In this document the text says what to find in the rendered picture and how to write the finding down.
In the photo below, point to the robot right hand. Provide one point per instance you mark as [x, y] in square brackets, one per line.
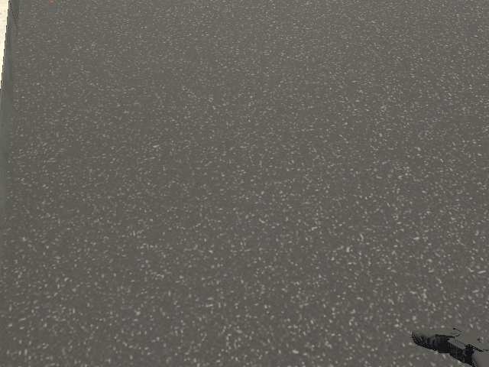
[460, 344]

